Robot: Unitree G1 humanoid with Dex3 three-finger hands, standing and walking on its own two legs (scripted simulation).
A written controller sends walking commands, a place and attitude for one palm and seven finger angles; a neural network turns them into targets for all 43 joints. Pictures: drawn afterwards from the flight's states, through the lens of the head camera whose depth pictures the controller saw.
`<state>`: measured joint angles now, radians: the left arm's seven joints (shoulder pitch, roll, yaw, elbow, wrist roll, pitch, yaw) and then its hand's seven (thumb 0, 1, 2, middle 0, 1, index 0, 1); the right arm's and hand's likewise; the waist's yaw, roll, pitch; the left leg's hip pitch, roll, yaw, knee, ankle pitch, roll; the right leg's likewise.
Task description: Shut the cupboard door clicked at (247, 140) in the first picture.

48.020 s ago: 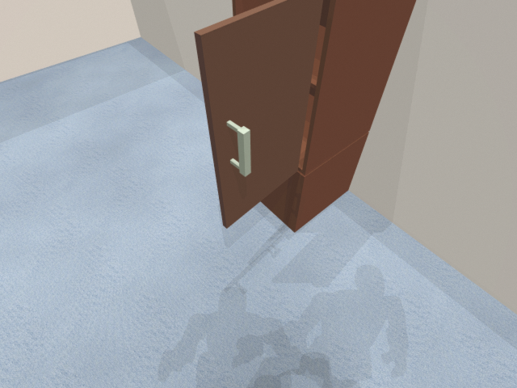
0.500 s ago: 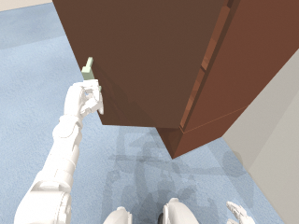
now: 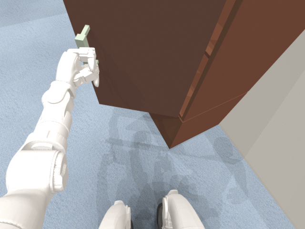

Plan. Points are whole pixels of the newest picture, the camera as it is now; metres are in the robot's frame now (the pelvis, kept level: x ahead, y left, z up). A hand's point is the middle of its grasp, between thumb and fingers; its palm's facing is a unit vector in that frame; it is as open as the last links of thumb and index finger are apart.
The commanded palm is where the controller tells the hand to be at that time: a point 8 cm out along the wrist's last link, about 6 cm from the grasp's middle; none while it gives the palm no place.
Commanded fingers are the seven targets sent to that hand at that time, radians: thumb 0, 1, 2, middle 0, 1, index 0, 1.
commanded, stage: push the door shut along its arc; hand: left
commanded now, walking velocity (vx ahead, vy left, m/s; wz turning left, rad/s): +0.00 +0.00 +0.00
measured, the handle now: (89, 52) +0.57 +0.14 +0.07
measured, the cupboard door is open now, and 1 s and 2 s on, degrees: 53 36 28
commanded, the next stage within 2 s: pull the fist back off the door in 1.12 s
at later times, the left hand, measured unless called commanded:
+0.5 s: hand (112, 56) +0.56 +0.07 +0.07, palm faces -0.38 -0.92 -0.03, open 3.1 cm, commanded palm +0.57 +0.10 +0.07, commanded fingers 0.00 0.90 0.90 -1.30 -1.50 -1.30 -1.50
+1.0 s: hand (130, 44) +0.59 +0.02 +0.08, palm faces -0.45 -0.89 -0.03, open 2.9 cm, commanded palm +0.62 +0.05 +0.07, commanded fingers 0.00 0.90 0.90 -1.30 -1.50 -1.30 -1.50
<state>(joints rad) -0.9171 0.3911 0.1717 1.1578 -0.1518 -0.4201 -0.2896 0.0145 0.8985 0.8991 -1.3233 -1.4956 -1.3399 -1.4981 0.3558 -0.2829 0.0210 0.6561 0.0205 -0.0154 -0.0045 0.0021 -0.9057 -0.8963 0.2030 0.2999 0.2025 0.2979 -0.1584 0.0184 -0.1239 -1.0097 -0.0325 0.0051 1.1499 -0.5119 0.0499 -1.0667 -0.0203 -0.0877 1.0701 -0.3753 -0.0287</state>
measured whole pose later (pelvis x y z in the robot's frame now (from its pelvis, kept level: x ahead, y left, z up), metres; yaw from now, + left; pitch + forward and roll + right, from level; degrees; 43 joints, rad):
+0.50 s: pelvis +0.01 +0.01 -0.01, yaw -2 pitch +26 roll -3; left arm -1.14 0.46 0.17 1.23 -0.09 -0.30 -0.35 0.02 0.90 0.90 -1.30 -1.50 -1.30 -1.50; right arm 0.41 -0.27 0.04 0.65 -0.01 0.00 0.01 0.00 -0.91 -0.90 0.20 0.30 0.20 0.30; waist -0.24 0.04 -0.11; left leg -1.11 -0.02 0.00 1.21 -0.55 0.06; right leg -1.16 0.00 -0.09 1.10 -0.39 -0.02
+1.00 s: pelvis +0.02 -0.01 -0.02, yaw -2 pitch +29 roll -3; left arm -1.31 0.52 0.20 1.31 -0.04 -0.23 -0.40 -0.02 0.86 0.93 -1.29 -1.50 -1.30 -1.50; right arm 0.40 -0.26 0.05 0.64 -0.02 -0.01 0.00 0.00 -0.90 -0.90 0.20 0.30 0.20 0.30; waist -0.28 0.05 -0.10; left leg -1.18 0.01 0.00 1.26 -0.58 0.04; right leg -1.24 0.02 -0.09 1.16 -0.42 -0.04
